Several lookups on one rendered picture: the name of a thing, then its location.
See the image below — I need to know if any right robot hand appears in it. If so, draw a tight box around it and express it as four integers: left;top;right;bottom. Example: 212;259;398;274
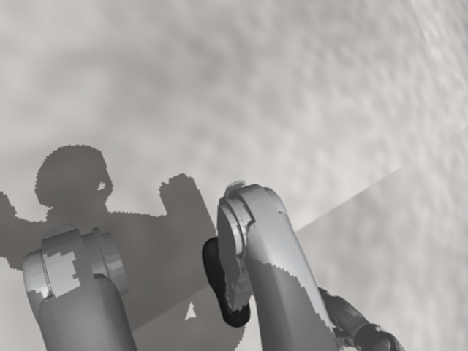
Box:
318;287;370;350

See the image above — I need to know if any right robot arm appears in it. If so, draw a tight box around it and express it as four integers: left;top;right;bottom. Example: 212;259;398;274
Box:
353;324;405;351

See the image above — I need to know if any right robot foot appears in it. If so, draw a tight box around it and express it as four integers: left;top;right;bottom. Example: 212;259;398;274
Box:
202;237;250;328

